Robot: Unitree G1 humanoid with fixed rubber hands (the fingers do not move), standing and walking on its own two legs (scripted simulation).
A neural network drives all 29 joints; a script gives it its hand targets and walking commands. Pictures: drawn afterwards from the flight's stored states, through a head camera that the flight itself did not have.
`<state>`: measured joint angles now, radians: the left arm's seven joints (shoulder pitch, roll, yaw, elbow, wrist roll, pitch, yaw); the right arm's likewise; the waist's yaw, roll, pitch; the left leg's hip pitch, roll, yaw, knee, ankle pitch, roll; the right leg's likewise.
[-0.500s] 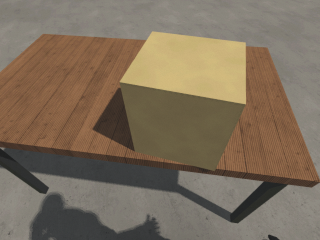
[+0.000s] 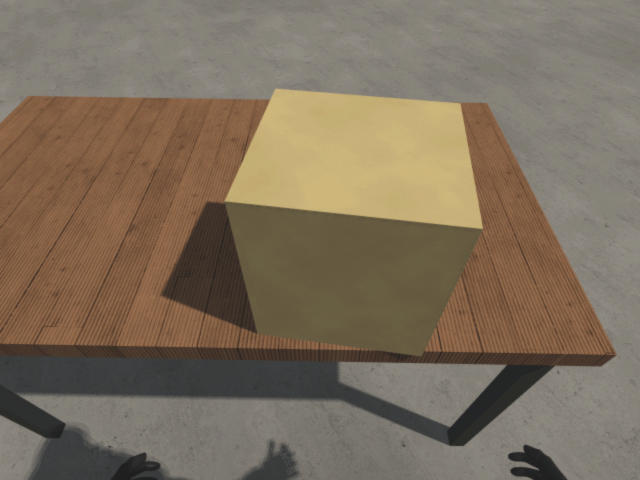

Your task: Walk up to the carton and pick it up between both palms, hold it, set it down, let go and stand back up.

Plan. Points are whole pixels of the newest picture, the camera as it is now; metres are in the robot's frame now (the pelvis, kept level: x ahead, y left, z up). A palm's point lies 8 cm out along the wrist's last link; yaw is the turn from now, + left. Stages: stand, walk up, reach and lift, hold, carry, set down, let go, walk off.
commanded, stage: walk up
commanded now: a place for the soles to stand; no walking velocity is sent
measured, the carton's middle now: (351, 227) +0.46 -0.01 +0.06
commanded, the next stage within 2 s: reach and lift in 1.18 s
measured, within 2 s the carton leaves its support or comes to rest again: neither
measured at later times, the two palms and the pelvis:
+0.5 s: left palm out of the picture +0.13 +0.25 -0.08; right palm out of the picture +0.06 -0.30 -0.09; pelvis -0.02 -0.01 +0.00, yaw -6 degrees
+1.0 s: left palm out of the picture +0.15 +0.24 -0.08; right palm out of the picture +0.04 -0.30 -0.10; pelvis +0.00 -0.01 +0.00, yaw -9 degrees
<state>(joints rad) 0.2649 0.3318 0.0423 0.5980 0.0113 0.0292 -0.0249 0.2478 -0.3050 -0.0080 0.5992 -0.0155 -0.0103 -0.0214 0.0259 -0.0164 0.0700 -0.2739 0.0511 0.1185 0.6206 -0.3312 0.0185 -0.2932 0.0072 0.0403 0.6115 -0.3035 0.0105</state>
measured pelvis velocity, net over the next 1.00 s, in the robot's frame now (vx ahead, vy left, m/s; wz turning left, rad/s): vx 0.00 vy -0.01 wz -0.16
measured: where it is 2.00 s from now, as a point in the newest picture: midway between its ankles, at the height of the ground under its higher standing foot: outside the picture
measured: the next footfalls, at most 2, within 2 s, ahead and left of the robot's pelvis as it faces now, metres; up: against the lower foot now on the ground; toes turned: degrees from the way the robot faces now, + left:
none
